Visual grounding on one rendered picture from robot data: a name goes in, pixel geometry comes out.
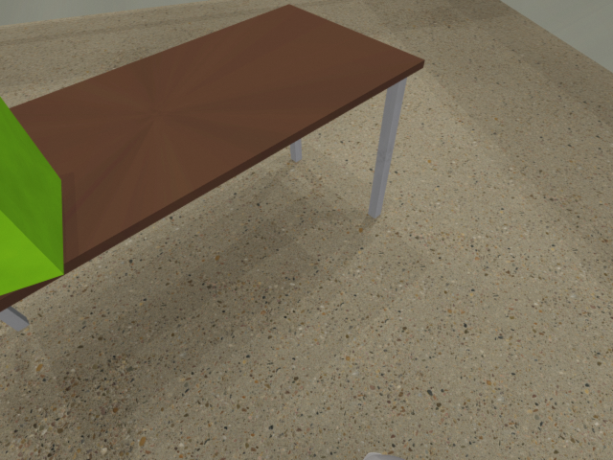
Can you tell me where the carton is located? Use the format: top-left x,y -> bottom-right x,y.
0,97 -> 64,295

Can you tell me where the table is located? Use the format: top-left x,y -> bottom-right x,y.
0,4 -> 425,332

